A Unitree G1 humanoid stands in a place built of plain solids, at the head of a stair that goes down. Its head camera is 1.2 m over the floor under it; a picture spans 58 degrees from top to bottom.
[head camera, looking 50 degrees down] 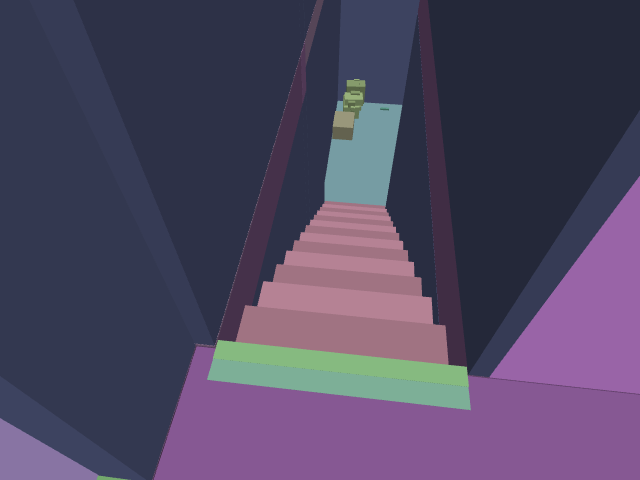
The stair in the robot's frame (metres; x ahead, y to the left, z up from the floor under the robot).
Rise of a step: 0.20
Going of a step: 0.24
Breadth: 0.74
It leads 7 degrees to the right of straight ahead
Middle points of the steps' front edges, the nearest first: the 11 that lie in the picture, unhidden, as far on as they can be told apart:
0.57 -0.06 0.00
0.81 -0.09 -0.19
1.06 -0.12 -0.39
1.30 -0.14 -0.59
1.54 -0.17 -0.78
1.79 -0.20 -0.98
2.03 -0.23 -1.18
2.27 -0.26 -1.37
2.52 -0.28 -1.57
2.76 -0.31 -1.77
3.00 -0.34 -1.96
